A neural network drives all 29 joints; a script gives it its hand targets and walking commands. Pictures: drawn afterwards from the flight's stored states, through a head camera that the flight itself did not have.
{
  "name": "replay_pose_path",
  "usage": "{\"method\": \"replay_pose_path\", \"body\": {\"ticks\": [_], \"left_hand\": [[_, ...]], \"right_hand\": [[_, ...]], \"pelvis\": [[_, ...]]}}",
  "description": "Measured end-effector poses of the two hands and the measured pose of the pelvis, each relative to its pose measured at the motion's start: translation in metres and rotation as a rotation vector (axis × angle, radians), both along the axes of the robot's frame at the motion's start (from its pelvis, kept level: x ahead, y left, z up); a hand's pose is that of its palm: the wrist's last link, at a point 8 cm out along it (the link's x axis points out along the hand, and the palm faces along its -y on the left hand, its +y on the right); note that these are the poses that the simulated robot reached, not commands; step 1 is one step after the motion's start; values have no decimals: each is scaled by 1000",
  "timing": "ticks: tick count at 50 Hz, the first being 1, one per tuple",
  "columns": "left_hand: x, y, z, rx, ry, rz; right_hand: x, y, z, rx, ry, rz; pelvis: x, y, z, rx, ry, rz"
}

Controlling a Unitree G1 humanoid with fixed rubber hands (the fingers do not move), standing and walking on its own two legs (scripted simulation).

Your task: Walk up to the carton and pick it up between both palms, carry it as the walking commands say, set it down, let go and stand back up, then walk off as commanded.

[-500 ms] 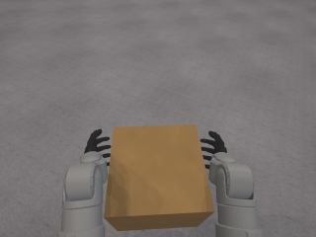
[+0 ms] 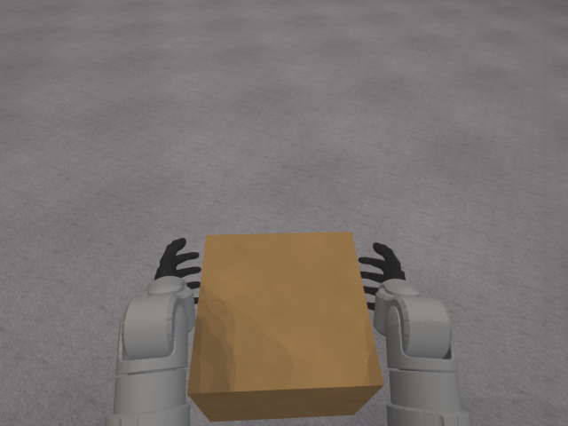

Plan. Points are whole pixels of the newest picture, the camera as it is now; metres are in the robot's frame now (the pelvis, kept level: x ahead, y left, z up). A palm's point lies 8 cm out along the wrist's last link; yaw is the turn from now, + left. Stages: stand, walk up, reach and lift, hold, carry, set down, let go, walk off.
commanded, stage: carry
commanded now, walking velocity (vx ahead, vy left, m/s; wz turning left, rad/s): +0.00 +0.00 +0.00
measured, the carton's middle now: (281, 326) +0.29 +0.00 -0.01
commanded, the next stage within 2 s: none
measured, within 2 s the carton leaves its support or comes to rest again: neither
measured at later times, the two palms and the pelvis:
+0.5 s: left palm (161, 322) +0.25 +0.15 +0.09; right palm (405, 324) +0.25 -0.15 +0.08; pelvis -0.04 +0.00 +0.00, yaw +1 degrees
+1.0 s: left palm (168, 342) +0.22 +0.13 +0.09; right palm (421, 344) +0.22 -0.16 +0.08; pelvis -0.06 -0.02 +0.00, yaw +1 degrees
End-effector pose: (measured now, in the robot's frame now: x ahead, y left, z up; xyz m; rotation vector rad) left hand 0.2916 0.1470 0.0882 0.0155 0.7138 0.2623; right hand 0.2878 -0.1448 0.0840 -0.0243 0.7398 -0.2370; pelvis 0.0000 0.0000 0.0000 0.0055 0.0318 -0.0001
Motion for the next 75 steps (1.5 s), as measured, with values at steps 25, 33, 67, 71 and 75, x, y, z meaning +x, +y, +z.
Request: {"method": "replay_pose_path", "body": {"ticks": [25, 33, 67, 71, 75], "left_hand": [[-43, 0, 1, -31, -30, -42], [-52, -3, -3, -25, -34, -48], [-75, -20, 0, -23, -42, -55], [-76, -20, 0, -23, -42, -54], [-78, -21, 3, -25, -46, -51]], "right_hand": [[-42, -6, -2, 16, -24, 35], [-51, -10, -6, 16, -27, 45], [-74, -27, -5, 28, -32, 38], [-75, -28, -4, 29, -32, 36], [-77, -28, -2, 29, -35, 34]], "pelvis": [[-39, -3, 3, 1, -13, 12], [-47, -8, 3, 3, -15, 14], [-66, -23, 2, 7, -15, 13], [-66, -23, 2, 7, -14, 13], [-67, -24, 2, 7, -13, 13]]}}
